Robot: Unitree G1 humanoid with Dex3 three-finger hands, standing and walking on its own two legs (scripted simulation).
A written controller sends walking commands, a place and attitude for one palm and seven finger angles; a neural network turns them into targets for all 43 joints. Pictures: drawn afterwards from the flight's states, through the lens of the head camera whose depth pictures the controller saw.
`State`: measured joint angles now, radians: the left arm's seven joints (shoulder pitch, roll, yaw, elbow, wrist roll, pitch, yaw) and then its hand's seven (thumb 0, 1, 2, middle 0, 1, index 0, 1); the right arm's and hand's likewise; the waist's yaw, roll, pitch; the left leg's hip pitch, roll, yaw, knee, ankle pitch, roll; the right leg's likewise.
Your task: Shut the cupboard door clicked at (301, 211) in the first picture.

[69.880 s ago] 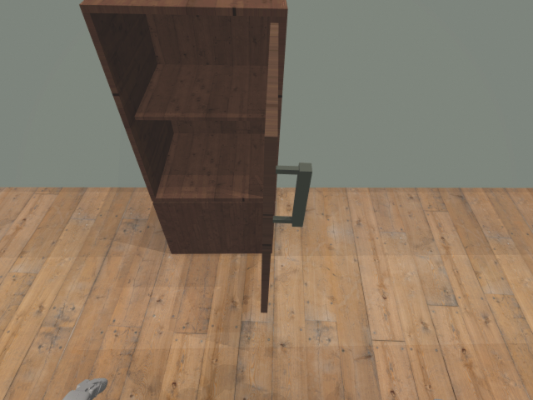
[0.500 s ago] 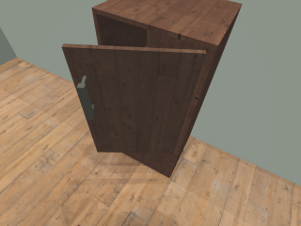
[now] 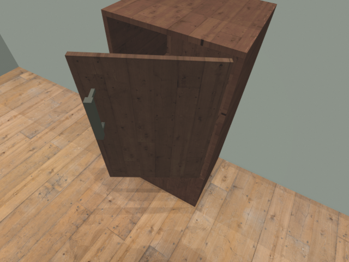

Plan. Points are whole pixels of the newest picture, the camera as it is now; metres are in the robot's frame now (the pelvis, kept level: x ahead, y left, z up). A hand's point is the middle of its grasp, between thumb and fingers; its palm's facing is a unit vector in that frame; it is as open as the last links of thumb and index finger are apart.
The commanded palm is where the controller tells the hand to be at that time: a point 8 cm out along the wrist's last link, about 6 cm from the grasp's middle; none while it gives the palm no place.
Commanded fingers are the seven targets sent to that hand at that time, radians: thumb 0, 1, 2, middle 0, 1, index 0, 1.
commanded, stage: come to a stop and stand still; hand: left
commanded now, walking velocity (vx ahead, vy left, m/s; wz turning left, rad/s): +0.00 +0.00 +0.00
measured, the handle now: (96, 115) +0.48 +0.26 +0.03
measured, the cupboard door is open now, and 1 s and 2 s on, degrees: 29 29 29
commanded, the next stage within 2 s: look again from close up in 0.06 s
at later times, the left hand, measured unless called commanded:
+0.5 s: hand out of the picture +0.00 +0.19 -0.17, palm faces +0.02 -0.96 -0.27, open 7.4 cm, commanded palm none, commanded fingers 0.00 0.90 0.90 -0.20 -0.30 -0.20 -0.30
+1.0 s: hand out of the picture +0.00 +0.16 -0.18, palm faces +0.06 -0.97 -0.22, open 7.3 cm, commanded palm none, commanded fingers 0.00 0.90 0.90 -0.20 -0.30 -0.20 -0.30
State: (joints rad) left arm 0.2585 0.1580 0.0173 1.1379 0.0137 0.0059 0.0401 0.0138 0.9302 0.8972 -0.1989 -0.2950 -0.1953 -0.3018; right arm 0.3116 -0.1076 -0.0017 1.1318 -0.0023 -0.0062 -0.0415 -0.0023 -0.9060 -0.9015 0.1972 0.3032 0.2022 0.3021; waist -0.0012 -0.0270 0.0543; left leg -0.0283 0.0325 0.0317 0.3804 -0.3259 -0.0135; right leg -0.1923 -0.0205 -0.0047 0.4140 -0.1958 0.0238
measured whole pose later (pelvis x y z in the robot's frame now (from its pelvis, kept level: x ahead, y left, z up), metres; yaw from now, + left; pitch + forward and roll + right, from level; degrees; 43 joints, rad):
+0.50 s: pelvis -0.01 +0.00 -0.01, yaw +0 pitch -2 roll +1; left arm 0.27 0.16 0.00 1.11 0.02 0.00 0.03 0.01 0.91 0.90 -0.20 -0.30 -0.20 -0.30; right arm 0.32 -0.17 0.01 1.04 -0.01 -0.02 -0.03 0.01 -0.93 -0.90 0.20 0.30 0.20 0.30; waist -0.01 0.06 0.02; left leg -0.08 0.00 0.04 0.47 -0.36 0.00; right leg -0.27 -0.05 0.02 0.56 -0.25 0.03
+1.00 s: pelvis -0.01 -0.02 -0.01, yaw +2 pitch +0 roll +1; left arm 0.26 0.15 0.03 1.07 0.03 0.00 0.02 0.01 0.92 0.90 -0.20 -0.30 -0.20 -0.30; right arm 0.34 -0.18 0.00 1.09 -0.02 0.01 -0.02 0.00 -0.91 -0.90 0.19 0.30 0.20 0.30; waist 0.00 0.02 0.05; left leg -0.15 0.03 0.01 0.55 -0.40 0.00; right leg -0.31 -0.03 -0.03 0.61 -0.29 -0.01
